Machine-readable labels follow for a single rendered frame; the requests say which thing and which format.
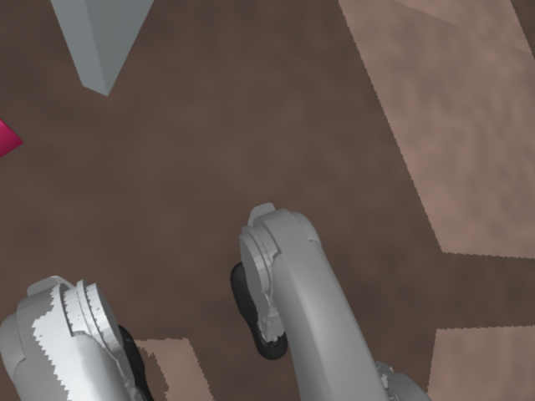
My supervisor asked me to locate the left robot foot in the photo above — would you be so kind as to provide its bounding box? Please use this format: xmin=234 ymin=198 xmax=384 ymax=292
xmin=118 ymin=325 xmax=154 ymax=401

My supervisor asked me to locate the can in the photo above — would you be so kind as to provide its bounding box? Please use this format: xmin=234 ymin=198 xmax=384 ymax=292
xmin=0 ymin=119 xmax=23 ymax=158

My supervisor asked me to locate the right robot foot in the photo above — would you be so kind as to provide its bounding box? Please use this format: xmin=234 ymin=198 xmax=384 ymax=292
xmin=231 ymin=262 xmax=288 ymax=360

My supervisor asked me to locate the right robot hand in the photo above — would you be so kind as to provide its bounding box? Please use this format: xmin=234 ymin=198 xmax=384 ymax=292
xmin=375 ymin=361 xmax=432 ymax=401

